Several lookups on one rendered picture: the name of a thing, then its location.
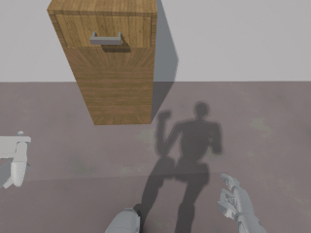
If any drawer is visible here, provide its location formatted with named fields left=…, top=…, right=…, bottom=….
left=55, top=14, right=152, bottom=48

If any handle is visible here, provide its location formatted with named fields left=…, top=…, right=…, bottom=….
left=89, top=31, right=121, bottom=45

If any right robot forearm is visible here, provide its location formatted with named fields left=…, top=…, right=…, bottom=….
left=237, top=214, right=267, bottom=233

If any cabinet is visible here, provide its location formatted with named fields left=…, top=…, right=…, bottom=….
left=47, top=0, right=157, bottom=125

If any robot left hand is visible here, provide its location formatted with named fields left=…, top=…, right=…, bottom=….
left=0, top=131, right=31, bottom=188

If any robot right hand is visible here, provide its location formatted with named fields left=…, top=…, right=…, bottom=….
left=217, top=173, right=255, bottom=222

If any robot left thigh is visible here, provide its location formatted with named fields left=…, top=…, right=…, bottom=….
left=105, top=211, right=141, bottom=233

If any left robot shin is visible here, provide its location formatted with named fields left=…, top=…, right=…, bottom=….
left=124, top=208, right=137, bottom=215

